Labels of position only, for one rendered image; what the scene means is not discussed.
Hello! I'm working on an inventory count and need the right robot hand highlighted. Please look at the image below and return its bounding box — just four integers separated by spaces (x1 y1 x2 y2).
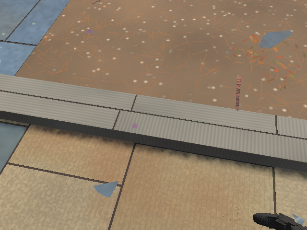
252 213 307 230

